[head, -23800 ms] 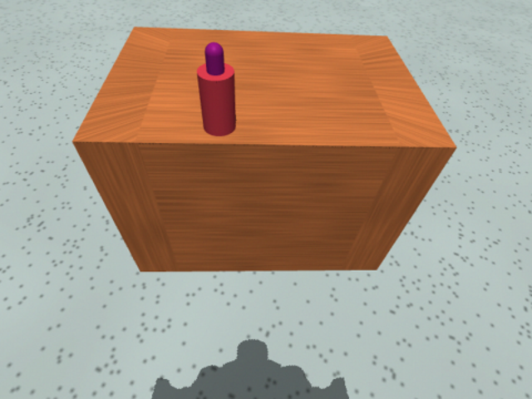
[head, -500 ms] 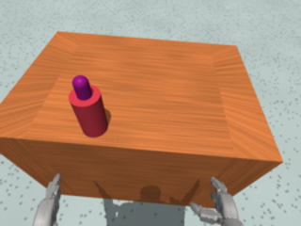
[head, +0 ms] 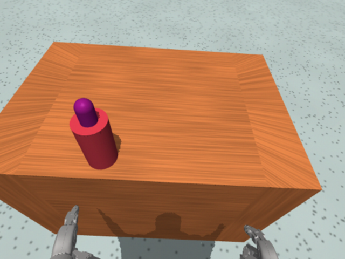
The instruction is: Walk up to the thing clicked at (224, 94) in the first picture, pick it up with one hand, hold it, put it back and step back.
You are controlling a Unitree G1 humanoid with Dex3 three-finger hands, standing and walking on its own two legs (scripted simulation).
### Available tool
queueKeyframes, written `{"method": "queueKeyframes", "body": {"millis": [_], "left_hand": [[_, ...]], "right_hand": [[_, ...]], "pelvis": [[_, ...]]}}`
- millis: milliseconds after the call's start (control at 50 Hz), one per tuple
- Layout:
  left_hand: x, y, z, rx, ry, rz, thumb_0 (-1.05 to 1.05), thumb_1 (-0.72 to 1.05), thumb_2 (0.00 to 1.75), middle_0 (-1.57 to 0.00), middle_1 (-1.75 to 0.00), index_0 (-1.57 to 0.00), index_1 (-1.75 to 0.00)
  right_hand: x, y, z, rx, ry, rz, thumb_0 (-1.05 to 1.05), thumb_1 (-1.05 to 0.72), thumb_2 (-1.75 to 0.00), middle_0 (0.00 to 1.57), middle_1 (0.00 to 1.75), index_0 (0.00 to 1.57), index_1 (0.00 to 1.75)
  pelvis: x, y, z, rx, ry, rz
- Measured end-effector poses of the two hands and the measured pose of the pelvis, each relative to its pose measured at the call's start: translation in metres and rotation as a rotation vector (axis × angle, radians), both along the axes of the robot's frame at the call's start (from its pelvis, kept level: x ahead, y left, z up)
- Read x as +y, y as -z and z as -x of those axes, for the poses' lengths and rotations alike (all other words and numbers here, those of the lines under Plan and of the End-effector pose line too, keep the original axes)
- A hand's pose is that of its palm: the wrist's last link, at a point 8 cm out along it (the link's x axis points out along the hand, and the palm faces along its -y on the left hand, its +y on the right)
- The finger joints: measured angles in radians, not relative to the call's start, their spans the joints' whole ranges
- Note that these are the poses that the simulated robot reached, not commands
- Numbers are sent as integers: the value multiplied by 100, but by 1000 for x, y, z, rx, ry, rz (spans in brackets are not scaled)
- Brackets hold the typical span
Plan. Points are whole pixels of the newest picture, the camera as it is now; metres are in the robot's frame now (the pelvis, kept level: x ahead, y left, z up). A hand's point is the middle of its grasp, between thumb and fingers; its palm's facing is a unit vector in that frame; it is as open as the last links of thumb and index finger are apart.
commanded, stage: home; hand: left
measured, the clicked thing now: (93, 133) +0.40 +0.20 +0.04
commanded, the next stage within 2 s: stand in 2.00 s
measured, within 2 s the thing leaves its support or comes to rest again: neither
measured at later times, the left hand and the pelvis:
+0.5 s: hand out of the picture +0.03 +0.25 -0.14, palm faces -0.03 -0.92 -0.39, open 17.6 cm; pelvis -0.03 -0.02 +0.01, yaw +1 degrees
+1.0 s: hand out of the picture +0.01 +0.25 -0.15, palm faces -0.02 -0.94 -0.35, open 17.5 cm; pelvis -0.04 -0.01 +0.01, yaw +1 degrees
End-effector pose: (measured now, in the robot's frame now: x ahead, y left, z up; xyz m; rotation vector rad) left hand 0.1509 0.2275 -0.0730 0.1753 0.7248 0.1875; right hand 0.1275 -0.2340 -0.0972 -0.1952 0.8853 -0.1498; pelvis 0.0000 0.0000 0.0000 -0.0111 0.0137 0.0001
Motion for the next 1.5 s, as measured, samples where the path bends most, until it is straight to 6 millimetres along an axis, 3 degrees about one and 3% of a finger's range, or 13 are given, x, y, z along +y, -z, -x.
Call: {"method": "queueKeyframes", "body": {"millis": [120, 260, 360, 520, 660, 1000, 1500], "left_hand": [[10, 13, 11, 112, 90, -65, -1, -57, 3, -5, -5, -5, -5], [47, 20, 53, 276, 52, -143, -1, -58, 3, -6, -5, -5, -5], [62, 21, 85, 363, 10, -168, -1, -58, 2, -5, -5, -5, -5], [61, 28, 126, 478, -14, -153, -1, -58, 3, -5, -5, -5, -5], [56, 34, 145, 522, -25, -124, -1, -56, 4, -6, -5, -5, -5], [64, 38, 148, 558, -38, -107, 0, -55, 4, -6, -5, -5, -5], [67, 35, 106, 535, -24, -107, 0, -56, 4, -6, -5, -5, -5]], "right_hand": [[-15, 7, 10, 71, -54, 35, 1, -90, -90, 20, 30, 20, 30], [-53, 10, 32, 144, -31, 80, 1, -90, -90, 20, 30, 20, 30], [-72, 10, 52, 212, -23, 105, 0, -90, -90, 20, 30, 20, 30], [-81, 13, 81, 304, -20, 109, 0, -90, -90, 20, 30, 20, 30], [-80, 15, 99, 347, -18, 105, 0, -90, -90, 20, 30, 20, 30], [-74, 15, 112, 387, -2, 113, 0, -90, -90, 20, 30, 20, 30], [-65, 12, 68, 345, -4, 114, 0, -90, -90, 20, 30, 20, 30]], "pelvis": [[-4, 2, 4, -7, -3, -10], [-9, 0, 8, -35, -12, -17], [-14, -3, 15, -54, -19, -15], [-19, -7, 28, -67, -23, -12], [-20, -9, 35, -75, -22, -9], [-12, -9, 37, -61, -16, -8], [-4, -11, 14, -48, -11, -10]]}}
